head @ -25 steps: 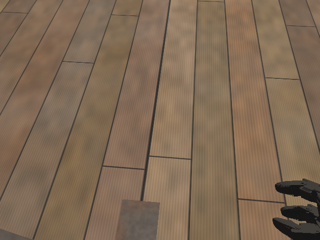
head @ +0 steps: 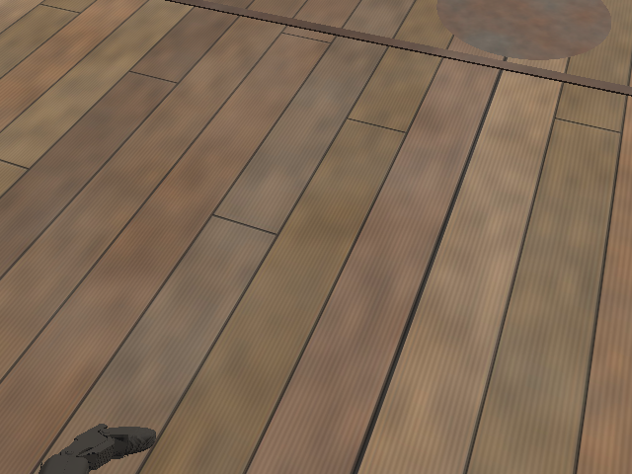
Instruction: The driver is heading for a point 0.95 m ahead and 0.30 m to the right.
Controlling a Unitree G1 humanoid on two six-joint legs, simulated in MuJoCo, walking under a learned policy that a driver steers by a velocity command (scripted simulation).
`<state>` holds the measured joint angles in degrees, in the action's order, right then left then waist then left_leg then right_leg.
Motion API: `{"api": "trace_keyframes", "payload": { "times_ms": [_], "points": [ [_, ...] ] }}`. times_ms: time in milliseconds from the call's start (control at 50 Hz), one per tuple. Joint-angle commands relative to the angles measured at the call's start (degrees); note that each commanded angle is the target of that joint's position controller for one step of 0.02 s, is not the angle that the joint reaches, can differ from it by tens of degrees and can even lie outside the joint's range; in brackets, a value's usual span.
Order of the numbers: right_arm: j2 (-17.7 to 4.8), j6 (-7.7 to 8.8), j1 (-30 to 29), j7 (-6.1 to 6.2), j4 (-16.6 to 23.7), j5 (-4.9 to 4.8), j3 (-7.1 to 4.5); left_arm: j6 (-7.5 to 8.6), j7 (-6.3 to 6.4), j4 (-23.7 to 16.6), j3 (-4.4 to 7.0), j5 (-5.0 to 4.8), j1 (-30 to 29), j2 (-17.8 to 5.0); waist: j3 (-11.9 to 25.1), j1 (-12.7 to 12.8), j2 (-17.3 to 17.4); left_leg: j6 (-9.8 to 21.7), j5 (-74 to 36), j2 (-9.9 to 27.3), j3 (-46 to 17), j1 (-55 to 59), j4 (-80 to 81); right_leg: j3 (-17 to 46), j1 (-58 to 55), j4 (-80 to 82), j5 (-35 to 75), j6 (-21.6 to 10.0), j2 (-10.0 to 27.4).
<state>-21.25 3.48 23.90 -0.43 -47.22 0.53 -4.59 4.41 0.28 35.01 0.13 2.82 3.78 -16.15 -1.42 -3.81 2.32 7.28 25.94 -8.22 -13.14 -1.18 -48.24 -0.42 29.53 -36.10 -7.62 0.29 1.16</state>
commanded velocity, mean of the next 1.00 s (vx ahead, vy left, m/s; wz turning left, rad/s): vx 0.98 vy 0.00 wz -0.41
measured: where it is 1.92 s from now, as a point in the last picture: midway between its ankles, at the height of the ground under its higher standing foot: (399, 190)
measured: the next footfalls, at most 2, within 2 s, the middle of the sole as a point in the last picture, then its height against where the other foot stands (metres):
left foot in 0.40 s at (284, 429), level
right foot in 0.86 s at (374, 267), level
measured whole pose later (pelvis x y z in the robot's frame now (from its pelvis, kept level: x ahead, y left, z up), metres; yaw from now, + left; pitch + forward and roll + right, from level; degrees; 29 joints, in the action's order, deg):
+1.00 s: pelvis +0.91 -0.12 +0.00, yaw -29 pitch -1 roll -1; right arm -12.0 5.5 9.3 0.6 -41.0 2.4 0.7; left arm 0.3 -0.4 47.8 3.8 0.9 17.8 -18.5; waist -4.5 0.8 -0.7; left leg -1.9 20.6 4.3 -4.2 -25.9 -81.4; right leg -3.9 18.9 -34.4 -14.7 -11.0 -11.8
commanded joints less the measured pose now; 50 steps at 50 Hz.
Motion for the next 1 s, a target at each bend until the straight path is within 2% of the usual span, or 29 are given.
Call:
{"api": "trace_keyframes", "payload": {
  "times_ms": [20, 40, 60, 120, 200, 220, 280, 340, 380, 400, 420, 440, 460, 500, 520, 560, 600, 660, 740, 780, 820, 840, 860, 880, 900, 920, 940, 960, 1000],
  "points": [
    [-1.07, 1.25, -0.83, 0.39, 6.5, 0.49, 1.76, -0.42, -0.16, 2.84, 5.56, 0.26, 17.72, -12.24, 10.72, 7.14, -14.84, -0.08, -5.79, 4.3, 4.21, -42.52, -34.74, 49.33, -42.67, 23.01, -41.43, -11.22, 21.27],
    [-2.16, 0.99, -6.09, -0.26, 6.91, 1.25, 1.68, -0.3, -0.55, 3.12, 4.81, -0.33, 15.36, -8.44, 5.74, 7.36, -5.61, -0.52, -10.06, 6.44, 5.01, -41.36, -31.51, 38.71, -35.09, 21.96, -33.9, -11.23, 18.68],
    [-1.87, 0.77, -9.4, -0.92, 7.72, 1.55, 1.81, -0.15, -0.71, 4.41, 4.42, 0.08, 15.13, -7.0, 2.98, 6.72, -2.27, -0.73, -10.55, 7.82, 5.34, -39.88, -28.36, 31.43, -29.62, 22.18, -26.35, -10.28, 15.97],
    [1.24, -0.49, -12.0, -2.42, 9.66, 2.05, 2.92, 1.32, -0.78, 9.46, 3.3, -0.78, 19.14, -4.57, -1.14, 4.27, -5.71, -1.65, -9.61, 9.15, 4.02, -39.37, -22.18, 20.28, -22.9, 25.6, -17.08, -8.62, 11.5],
    [0.66, -0.58, -22.08, -2.91, 13.52, 1.95, 3.81, 2.51, -1.34, 11.68, 3.25, -2.09, 20.61, -5.52, -5.18, 4.35, -4.25, -3.26, -19.06, 8.59, 8.74, -43.13, -8.7, 7.45, -21.18, 32.03, -1.73, -8.75, 7.77],
    [1.46, -0.23, -23.92, -3.31, 14.92, 1.87, 4.5, 2.82, -1.46, 11.83, 3.38, -2.2, 20.64, -6.7, -5.52, 3.79, -6.37, -3.3, -22.97, 9.83, 10.34, -40.13, -1.51, 5.29, -19.71, 32.71, 4.19, -8.81, 8.21],
    [2.91, 0.44, -30.57, -4.11, 16.31, 1.67, 5.63, 3.1, -1.51, 14.24, 3.22, -3.13, 24.49, -6.76, -6.77, 5.45, -4.11, -2.17, -31.66, 9.98, 16.97, -28.47, 10.06, 2.73, -18.16, 38.32, 18.07, -8.94, 8.02],
    [0.49, 0.78, -27.1, -2.47, 15.38, 1.84, 4.82, 2.74, -0.93, 15.35, 3.99, -2.84, 24.85, -11.89, -2.17, 2.47, -6.99, -0.92, -25.57, 6.29, 17.43, -21.44, 14.3, 2.45, -28.6, 27.4, 50.98, -8.93, 10.01],
    [-3.51, 0.83, -10.63, -0.48, 9.94, 2.31, 2.7, 1.47, -0.07, 15.99, 4.44, -2.29, 24.17, -13.92, 8.15, -5.4, -8.13, -0.21, -18.62, 3.94, 16.34, -3.06, 16.16, 2.52, -28.63, 5.9, 55.03, -7.53, 9.19],
    [-6.65, 0.88, 0.18, 0.59, 6.92, 2.98, 1.3, 1.29, 0.02, 15.1, 3.88, -2.0, 23.01, -11.74, 13.65, -9.99, -6.8, 0.25, -14.6, 10.42, 10.78, 11.97, 14.95, 2.19, -17.9, -10.76, 41.54, -6.96, 6.88],
    [-11.37, 1.28, 5.11, 1.43, 6.19, 4.76, -0.14, 1.46, -0.33, 12.78, 2.2, -2.33, 26.95, -2.75, 22.19, -6.1, 7.55, 1.47, 4.32, 28.04, -10.97, 25.44, 17.52, 1.3, -2.83, -33.18, -4.55, -6.99, 0.11],
    [-11.02, 0.73, 2.81, 1.1, 7.15, 4.04, -0.31, 1.03, -0.6, 11.54, 2.37, -4.69, 29.89, -3.5, 28.77, -3.28, 12.23, 5.05, 13.15, 35.01, -34.54, 27.57, 29.31, 5.5, 7.01, -45.46, -18.19, -7.29, -3.51],
    [-5.94, 0.8, -2.99, 0.86, 7.08, 3.01, 0.31, 0.46, -0.27, 11.15, 3.29, -3.79, 21.9, -7.21, 16.63, -2.65, 3.74, 3.67, 14.18, 30.5, -25.47, 18.54, 31.8, 5.69, 11.87, -44.6, -10.66, -7.79, 0.71],
    [-1.29, 1.66, -6.78, 0.59, 5.04, 2.51, 1.12, -0.26, -1.35, 10.66, 2.88, -2.86, 16.39, -4.57, 4.17, 0.14, -1.84, 1.53, -1.7, 25.58, -9.92, 3.44, 35.2, 4.8, 10.7, -39.23, -6.18, -7.09, 3.83],
    [-0.98, 2.13, -7.01, 0.89, 4.55, 2.03, 1.19, -1.2, -1.91, 10.71, 2.82, -2.19, 18.41, -3.69, 3.28, 2.47, 1.95, 1.9, -5.28, 25.53, -5.81, -1.15, 36.3, 4.84, 8.26, -38.35, -6.13, -6.22, 4.93],
    [1.95, 3.28, -5.85, 0.44, 2.55, 0.87, 1.79, -3.22, -2.71, 9.82, 2.69, -1.63, 16.1, -1.8, -0.22, 4.11, 1.47, 0.87, -9.31, 24.23, 1.63, -5.74, 39.4, 4.79, 8.52, -36.7, -6.57, -5.22, 6.9],
    [1.79, 4.12, -5.78, 0.46, 1.22, 0.09, 1.63, -4.3, -3.53, 7.54, 2.53, -1.17, 10.81, -1.08, -3.39, 4.71, 1.23, -0.32, -14.42, 23.46, 8.75, -6.5, 42.42, 3.55, 13.18, -34.69, -2.86, -4.31, 8.19],
    [2.17, 4.76, -6.15, 0.22, 0.23, 0.69, 1.76, -4.17, -4.52, 4.17, 1.73, -1.61, 3.59, -0.38, -5.62, 5.3, 1.26, -2.34, -27.01, 18.88, 21.34, -8.51, 43.32, -0.3, 12.89, -25.4, 7.63, -4.74, 6.94],
    [-1.46, 4.94, -3.12, 1.02, -1.03, 0.33, 1.33, -3.65, -5.96, 1.68, 1.15, -1.69, -3.84, -1.57, -6.96, 4.58, -1.7, -5.43, -51.13, 18.03, 29.38, -3.88, 43.35, -9.03, 4.17, -7.82, 16.02, -8.23, 1.72],
    [-4.73, 3.86, -1.36, 1.91, -0.86, 0.37, 0.69, -3.48, -5.6, 2.74, 1.64, -1.8, -1.04, -3.69, -3.09, 6.59, 0.95, -6.74, -76.7, 19.2, 30.08, 3.74, 34.8, -12.22, -1.09, -5.65, 12.38, -9.99, -3.09],
    [-8.22, 1.6, -3.74, 2.93, 0.4, 1.18, -0.35, -3.47, -4.61, 6.15, 3.13, -1.92, 12.55, -7.29, 4.47, 14.4, 4.1, -6.6, -91.16, 21.7, 29.0, 4.6, 15.48, -11.64, -15.26, -6.23, 4.22, -12.12, -6.82],
    [-8.98, 0.53, -6.38, 2.9, 1.59, 1.71, -0.69, -3.41, -3.67, 9.83, 4.77, -1.85, 24.88, -10.04, 9.78, 19.8, 3.69, -5.6, -86.98, 22.46, 27.22, -0.6, -1.09, -8.11, -28.19, -4.85, -0.44, -14.27, -7.49],
    [-7.3, 0.13, -6.94, 1.92, 1.41, 2.04, -0.6, -3.57, -2.07, 11.91, 6.47, -2.23, 29.55, -12.39, 10.03, 20.31, -1.68, -5.86, -52.53, 16.55, 27.19, -10.74, -22.75, -2.29, -37.67, -0.57, -4.6, -16.24, -5.77],
    [2.73, 1.09, -6.13, 1.08, 4.48, 3.19, 2.02, -4.24, -1.3, 11.7, 7.41, -2.48, 24.47, -17.19, 5.66, 11.92, -16.24, -7.65, 2.99, 7.21, 23.7, -32.48, -45.26, 14.49, -43.42, -3.44, 7.76, -19.66, 3.76],
    [1.13, 2.65, -5.43, 0.94, 11.57, 1.17, 2.52, -4.88, -1.29, 8.45, 8.55, -1.24, 22.69, -21.78, 19.38, 10.19, -16.44, -8.79, 3.67, 4.78, 10.7, -49.02, -53.09, 44.26, -57.74, 12.26, -8.73, -31.72, 13.1],
    [-1.79, 4.23, -10.03, 0.98, 11.49, 1.39, 2.75, -4.9, -0.47, 7.14, 8.28, -1.26, 20.71, -17.97, 13.4, 11.21, -5.46, -8.07, -2.0, 8.55, 7.68, -52.69, -47.69, 49.78, -51.31, 22.74, -15.05, -28.89, 15.9],
    [-2.65, 4.56, -10.54, 1.07, 10.29, 0.96, 2.63, -4.33, 0.06, 7.88, 7.18, -1.42, 17.71, -13.75, 4.03, 7.44, 1.88, -8.05, -6.39, 11.27, 8.33, -49.0, -40.75, 42.48, -39.37, 22.58, -3.87, -25.54, 14.68],
    [-1.61, 3.9, -10.42, 1.37, 9.64, 1.57, 2.88, -3.43, 0.2, 8.56, 6.41, -1.78, 15.54, -11.8, -0.13, 3.86, 4.79, -8.81, -6.0, 12.95, 9.1, -42.94, -36.37, 34.6, -28.59, 20.4, 12.76, -23.57, 12.44],
    [-0.53, 0.73, -7.32, 1.38, 8.2, 2.46, 3.04, -1.49, -0.01, 8.11, 4.91, -2.65, 13.31, -8.59, -1.8, 0.23, 7.5, -10.4, -4.01, 15.23, 10.23, -31.36, -27.79, 20.61, -14.36, 19.53, 36.28, -20.34, 8.37]
  ]
}}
